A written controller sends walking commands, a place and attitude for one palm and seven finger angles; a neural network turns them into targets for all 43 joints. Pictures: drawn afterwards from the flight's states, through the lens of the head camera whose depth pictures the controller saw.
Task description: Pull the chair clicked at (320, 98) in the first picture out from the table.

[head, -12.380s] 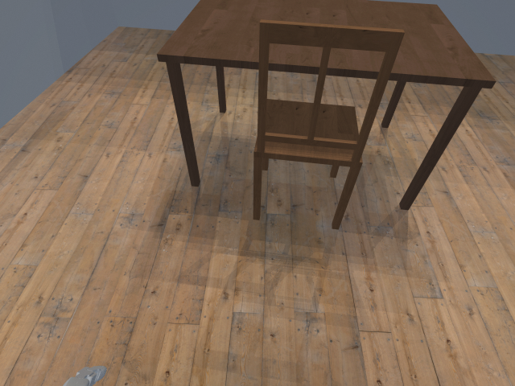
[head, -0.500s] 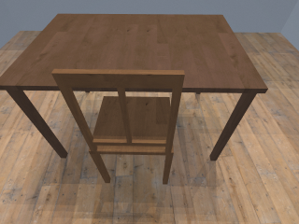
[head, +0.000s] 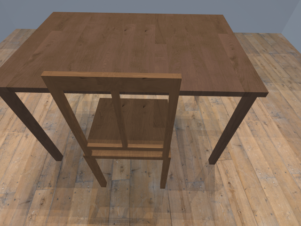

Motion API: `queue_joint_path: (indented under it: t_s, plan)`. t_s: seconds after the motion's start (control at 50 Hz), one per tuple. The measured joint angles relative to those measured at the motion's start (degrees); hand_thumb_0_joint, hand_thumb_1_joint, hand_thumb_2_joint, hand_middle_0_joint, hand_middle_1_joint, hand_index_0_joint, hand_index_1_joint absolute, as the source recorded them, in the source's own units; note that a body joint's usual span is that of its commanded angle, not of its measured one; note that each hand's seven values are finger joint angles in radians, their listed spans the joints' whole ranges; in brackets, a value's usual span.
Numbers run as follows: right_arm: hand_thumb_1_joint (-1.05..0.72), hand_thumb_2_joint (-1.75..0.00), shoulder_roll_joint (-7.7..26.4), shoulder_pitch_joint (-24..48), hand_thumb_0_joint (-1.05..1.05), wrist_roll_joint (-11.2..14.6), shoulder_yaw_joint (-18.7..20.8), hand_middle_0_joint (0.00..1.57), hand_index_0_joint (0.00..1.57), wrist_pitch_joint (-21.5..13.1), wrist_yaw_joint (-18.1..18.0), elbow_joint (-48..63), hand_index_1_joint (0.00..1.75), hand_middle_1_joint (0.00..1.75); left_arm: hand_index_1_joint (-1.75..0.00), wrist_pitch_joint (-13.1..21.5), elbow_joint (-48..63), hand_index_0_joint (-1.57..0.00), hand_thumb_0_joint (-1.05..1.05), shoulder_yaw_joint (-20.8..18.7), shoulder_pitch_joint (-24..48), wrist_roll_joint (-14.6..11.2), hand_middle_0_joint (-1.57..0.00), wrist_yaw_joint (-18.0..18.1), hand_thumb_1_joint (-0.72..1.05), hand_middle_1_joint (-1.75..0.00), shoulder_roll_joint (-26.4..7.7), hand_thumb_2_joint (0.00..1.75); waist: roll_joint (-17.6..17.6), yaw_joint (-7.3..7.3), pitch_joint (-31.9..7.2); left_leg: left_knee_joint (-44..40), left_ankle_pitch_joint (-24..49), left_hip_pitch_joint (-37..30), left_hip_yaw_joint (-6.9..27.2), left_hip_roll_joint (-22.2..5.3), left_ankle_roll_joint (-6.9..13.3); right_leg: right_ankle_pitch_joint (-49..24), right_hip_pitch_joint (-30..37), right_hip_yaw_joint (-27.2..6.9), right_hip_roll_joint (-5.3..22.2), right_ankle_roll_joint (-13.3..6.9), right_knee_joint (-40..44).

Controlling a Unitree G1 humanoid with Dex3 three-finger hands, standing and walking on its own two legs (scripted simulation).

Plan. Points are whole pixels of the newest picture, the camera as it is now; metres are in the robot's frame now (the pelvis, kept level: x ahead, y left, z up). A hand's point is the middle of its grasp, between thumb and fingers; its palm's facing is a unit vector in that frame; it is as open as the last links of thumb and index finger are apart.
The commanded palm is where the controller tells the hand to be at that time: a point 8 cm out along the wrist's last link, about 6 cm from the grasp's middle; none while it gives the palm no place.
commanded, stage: shuffle to correct the standing spot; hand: left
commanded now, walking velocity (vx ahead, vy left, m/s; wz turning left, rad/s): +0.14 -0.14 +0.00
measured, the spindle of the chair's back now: (120, 122) +0.48 +0.14 -0.07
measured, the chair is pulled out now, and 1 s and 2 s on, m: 0.00 0.00 0.00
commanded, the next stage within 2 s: come to a stop and stand still in 0.26 s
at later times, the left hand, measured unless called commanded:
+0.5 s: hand out of the picture +0.13 +0.13 -0.18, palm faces +0.06 -0.96 -0.26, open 7.3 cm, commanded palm none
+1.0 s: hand out of the picture +0.09 +0.15 -0.17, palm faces +0.04 -0.96 -0.28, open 7.4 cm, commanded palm none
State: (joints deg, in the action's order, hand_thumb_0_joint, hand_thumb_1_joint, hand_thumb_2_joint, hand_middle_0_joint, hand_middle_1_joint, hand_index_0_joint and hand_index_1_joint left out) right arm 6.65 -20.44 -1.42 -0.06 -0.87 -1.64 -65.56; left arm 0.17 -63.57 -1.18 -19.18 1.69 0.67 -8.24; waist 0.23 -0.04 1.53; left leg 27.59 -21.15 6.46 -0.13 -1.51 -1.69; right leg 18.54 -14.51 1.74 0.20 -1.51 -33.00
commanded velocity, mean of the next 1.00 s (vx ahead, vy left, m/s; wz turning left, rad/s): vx -0.02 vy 0.02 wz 0.00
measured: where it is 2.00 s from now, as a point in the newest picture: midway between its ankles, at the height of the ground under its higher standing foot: outside the picture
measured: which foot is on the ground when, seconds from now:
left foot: down 0.00-0.48, up 0.50-0.82, down 0.84-1.00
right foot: down 0.00-0.20, up 0.22-0.46, down 0.48-0.88, up 0.90-1.00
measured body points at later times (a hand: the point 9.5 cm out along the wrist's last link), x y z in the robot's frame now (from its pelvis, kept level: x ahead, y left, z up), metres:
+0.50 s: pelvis +0.09 -0.07 -0.02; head +0.14 -0.08 +0.43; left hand +0.13 +0.18 -0.16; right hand +0.06 -0.29 -0.18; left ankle -0.03 +0.11 -0.72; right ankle +0.15 -0.20 -0.74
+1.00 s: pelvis +0.06 -0.05 -0.01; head +0.04 -0.07 +0.44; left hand +0.09 +0.20 -0.15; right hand +0.15 -0.28 -0.15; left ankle +0.09 +0.02 -0.73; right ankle +0.08 -0.18 -0.71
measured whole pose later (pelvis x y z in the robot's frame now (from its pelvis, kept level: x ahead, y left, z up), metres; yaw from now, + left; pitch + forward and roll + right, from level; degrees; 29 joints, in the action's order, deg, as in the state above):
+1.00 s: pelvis +0.06 -0.05 -0.01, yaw +0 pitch -3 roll +1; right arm 10.6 -13.6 -1.7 1.7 2.8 0.1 -49.5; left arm -4.2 -54.9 -1.1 -16.3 2.0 1.8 -11.1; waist -1.7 0.6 0.1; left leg 34.8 -16.6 15.7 -7.7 1.9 4.9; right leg 23.1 -21.9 0.9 2.8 -1.7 -48.9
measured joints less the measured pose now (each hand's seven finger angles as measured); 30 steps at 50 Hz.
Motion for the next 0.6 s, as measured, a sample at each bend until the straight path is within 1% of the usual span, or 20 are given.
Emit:
queue_joint_path:
  t_s: [0.04,0.06,0.12,0.14,0.18,0.2,0.22,0.26,0.28,0.3,0.34,0.38,0.4,0.44,0.46,0.48,0.5,0.54,0.56,0.6]
  plan:
    - [-0.9,-0.9,0.07,-0.09,0.0,0.04,0.06,0.2,0.2,-0.18,-0.26,-0.03,0.3,0.3,-0.3,0.62,0.1,-0.2,0.01,-0.21,-0.09,-0.07,-0.2,0.02,0.91,-0.3,0.26,0.9,-0.53,0.03,0.47,1.72,-1.32,0.69,0.46,-0.64,0.05,0.99,-0.08,0.56,-0.58,-0.45,-0.68]
    - [-0.9,-0.9,0.08,0.08,0.0,0.07,0.09,0.2,0.2,-0.22,-0.38,-0.02,0.3,0.3,-0.3,0.95,0.13,-0.2,0.01,-0.3,-0.1,-0.13,-0.2,0.07,0.91,-0.3,0.39,0.9,-0.64,-0.01,0.74,3.25,-1.95,1.42,0.41,-0.96,0.58,1.43,-0.11,0.88,-0.81,-0.68,-0.96]
    - [-0.91,-0.9,0.01,1.18,0.0,0.28,0.19,0.2,0.2,-0.14,-0.7,0.1,0.3,0.3,-0.3,1.53,0.22,-0.2,0.01,-0.56,-0.08,-0.08,-0.2,0.51,0.91,-0.3,0.67,0.9,-0.13,0.03,1.72,8.91,-5.16,4.37,-1.34,-1.26,1.99,2.36,0.57,1.91,-1.02,-1.34,-1.07]
    - [-0.91,-0.9,0.01,1.7,0.0,0.36,0.26,0.2,0.2,-0.18,-0.76,0.18,0.3,0.3,-0.3,1.51,0.24,-0.2,0.01,-0.58,-0.13,-0.04,-0.2,0.65,0.91,-0.3,0.75,0.9,0.19,0.18,2.04,9.15,-5.59,4.94,-2.08,-1.13,2.26,2.6,0.95,2.13,-1.07,-1.43,-1.02]
    - [-0.91,-0.9,-0.05,2.79,0.0,0.33,0.3,0.2,0.2,-0.73,-0.84,0.32,0.3,0.3,-0.3,1.01,0.21,-0.2,0.01,-0.59,-0.61,-0.19,-0.2,0.75,0.91,-0.3,0.72,0.9,1.4,0.71,2.47,5.71,-1.4,3.97,-3.43,-0.6,2.3,3.65,1.27,1.71,-0.98,-1.25,-2.23]
    - [-0.91,-0.9,-0.27,3.31,0.0,0.07,0.38,0.2,0.2,-1.25,-0.94,0.38,0.3,0.3,-0.3,0.49,-0.05,-0.2,0.01,-0.65,-0.93,-0.31,-0.2,0.67,0.91,-0.3,0.56,0.9,2.48,0.92,2.42,5.16,-0.95,3.05,-4.24,-0.32,1.81,4.04,0.44,1.11,-0.63,-1.32,-4.65]
    - [-0.91,-0.9,-0.39,3.46,0.0,-0.26,0.47,0.2,0.2,-1.72,-1.09,0.76,0.3,0.3,-0.3,-0.16,-0.4,-0.2,0.01,-0.63,-1.13,-0.26,-0.2,0.54,0.91,-0.3,0.5,0.9,2.98,0.74,2.09,4.71,-1.41,2.26,-4.73,-0.38,1.39,6.25,-1.28,0.9,-0.62,-1.2,-9.42]
    - [-0.91,-0.9,-0.46,2.85,0.0,-0.75,0.43,0.2,0.2,-2.39,-1.26,1.86,0.3,0.3,-0.3,-1.57,-0.64,-0.2,0.01,-0.77,-0.75,0.14,-0.2,0.31,0.91,-0.3,0.35,0.9,2.68,-0.35,1.38,3.6,-2.25,1.0,-4.38,-1.16,0.86,10.89,-5.57,0.92,-1.34,-1.17,-20.91]
    - [-0.91,-0.9,-0.52,2.37,0.0,-0.91,0.37,0.2,0.2,-2.5,-1.32,2.23,0.3,0.3,-0.3,-2.02,-0.36,-0.2,0.01,-1.01,-0.17,0.22,-0.2,0.19,0.91,-0.3,0.17,0.9,2.36,-0.74,1.24,2.82,-2.27,0.38,-3.94,-1.63,0.62,11.6,-7.67,0.98,-1.46,-1.24,-25.61]
    - [-0.91,-0.9,-0.58,1.92,0.0,-1.05,0.33,0.2,0.2,-2.44,-1.33,2.45,0.3,0.3,-0.3,-2.24,0.25,-0.2,0.01,-1.27,0.58,0.2,-0.2,0.03,0.91,-0.3,-0.04,0.9,2.02,-0.92,1.29,1.97,-2.09,-0.24,-3.5,-2.09,0.36,11.64,-9.59,1.02,-1.28,-1.27,-29.0]
    - [-0.9,-0.9,-0.59,1.25,0.0,-1.29,0.28,0.2,0.2,-2.11,-1.25,2.47,0.3,0.3,-0.3,-2.27,1.99,-0.2,0.01,-1.72,2.35,0.1,-0.2,-0.38,0.91,-0.3,-0.47,0.9,1.33,-0.76,1.76,0.27,-1.59,-1.45,-2.85,-3.0,-0.42,10.62,-12.67,0.91,-0.26,-1.13,-31.72]
    - [-0.9,-0.9,-0.44,0.97,0.0,-1.48,0.38,0.2,0.2,-1.64,-1.03,2.36,0.3,0.3,-0.3,-2.32,3.63,-0.2,0.02,-2.2,4.0,0.1,-0.2,-0.55,0.93,-0.3,-1.36,0.9,0.58,-0.39,2.55,-1.03,-1.42,-2.62,-2.61,-4.04,-1.41,9.07,-14.37,0.95,1.18,-0.82,-29.22]
    - [-0.9,-0.9,-0.21,0.97,0.0,-1.52,0.5,0.2,0.2,-1.37,-0.88,2.39,0.3,0.3,-0.3,-2.15,4.45,-0.2,0.02,-2.35,4.77,-0.08,-0.2,-0.78,0.93,-0.3,-1.71,0.9,0.04,-0.28,3.04,-1.23,-1.6,-3.03,-2.53,-4.63,-1.98,8.14,-14.51,1.18,1.86,-0.69,-26.1]
    - [-0.9,-0.9,0.54,1.11,0.0,-1.3,0.69,0.2,0.2,-0.67,-0.6,2.62,0.3,0.3,-0.3,-1.23,5.99,-0.2,0.02,-2.41,6.05,-0.4,-0.2,-0.89,0.93,-0.3,-2.19,0.9,-1.31,-0.08,4.15,0.36,-2.92,-3.13,-2.25,-6.03,-3.01,4.46,-12.88,1.79,2.49,-0.49,-16.61]
    - [-0.9,-0.9,0.87,1.1,0.0,-0.98,0.77,0.2,0.2,-0.33,-0.39,2.71,0.3,0.3,-0.3,-0.34,6.76,-0.2,0.02,-2.35,6.28,-0.49,-0.2,-0.81,0.93,-0.3,-2.57,0.9,-1.52,0.18,4.54,2.71,-4.08,-2.63,-2.16,-6.44,-3.18,0.47,-11.09,1.81,2.67,-0.22,-10.7]
    - [-0.9,-0.9,0.86,0.85,0.0,-0.52,0.83,0.2,0.2,-0.04,-0.15,2.88,0.3,0.3,-0.3,0.82,7.53,-0.2,0.02,-2.25,6.08,-0.42,-0.2,-0.62,0.93,-0.3,-3.44,0.9,-0.4,0.32,4.49,7.12,-5.26,-0.97,-2.22,-5.88,-2.72,-6.92,-9.15,1.09,3.76,0.13,-5.45]
    - [-0.9,-0.9,1.38,1.31,0.0,0.03,0.98,0.2,0.2,0.47,0.05,2.96,0.3,0.3,-0.3,1.73,7.41,-0.2,0.02,-2.3,6.35,-0.4,-0.2,-0.17,0.93,-0.3,-3.58,0.9,-0.46,0.59,4.79,13.24,-7.43,1.24,-0.96,-5.47,-1.79,-7.07,-9.15,1.05,3.79,1.28,-6.16]
    - [-0.9,-0.9,3.12,3.05,0.0,0.84,1.66,0.2,0.2,1.46,-0.19,3.52,0.3,0.3,-0.3,1.81,6.54,-0.2,0.01,-1.65,7.06,-0.24,-0.2,0.42,0.92,-0.3,-2.57,0.9,-2.39,-0.17,5.59,22.33,-11.61,4.83,2.71,-3.95,-0.14,-2.81,-8.33,2.19,2.92,1.51,-8.47]
    - [-0.9,-0.9,3.75,3.89,0.0,1.08,2.08,0.2,0.2,1.77,-0.39,4.12,0.3,0.3,-0.3,1.44,6.42,-0.2,0.01,-1.25,7.24,0.02,-0.19,0.49,0.92,-0.3,-2.08,0.9,-2.75,-0.55,5.61,24.95,-12.85,6.48,2.83,-2.81,0.17,-1.62,-7.82,2.42,2.91,1.29,-8.37]
    - [-0.91,-0.9,4.45,6.03,0.0,1.28,2.45,0.2,0.2,2.3,-0.6,5.4,0.3,0.3,-0.3,0.65,6.58,-0.2,0.01,-0.72,7.86,0.35,-0.2,0.7,0.92,-0.3,-1.41,0.9,-2.26,-0.76,5.8,28.54,-13.7,9.69,0.97,-0.71,0.12,-1.54,-7.21,2.09,3.19,0.89,-7.18]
